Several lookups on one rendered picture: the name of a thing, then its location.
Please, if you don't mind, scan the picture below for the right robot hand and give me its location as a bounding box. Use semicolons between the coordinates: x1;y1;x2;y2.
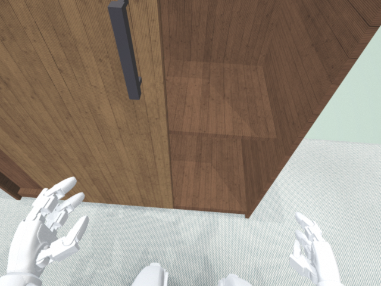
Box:
290;212;341;286

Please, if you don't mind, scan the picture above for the wardrobe door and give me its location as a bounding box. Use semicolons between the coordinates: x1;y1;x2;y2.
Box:
0;0;174;209
0;149;43;189

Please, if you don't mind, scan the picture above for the left robot hand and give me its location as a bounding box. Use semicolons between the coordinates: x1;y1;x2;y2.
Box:
7;177;89;278

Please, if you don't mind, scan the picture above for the robot left forearm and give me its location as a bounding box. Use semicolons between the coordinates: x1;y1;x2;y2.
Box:
0;272;42;286

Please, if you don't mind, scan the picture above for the left robot thigh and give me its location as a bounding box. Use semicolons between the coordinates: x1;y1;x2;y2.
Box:
131;266;168;286

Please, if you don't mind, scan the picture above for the handle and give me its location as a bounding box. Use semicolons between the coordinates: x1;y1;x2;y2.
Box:
107;0;142;100

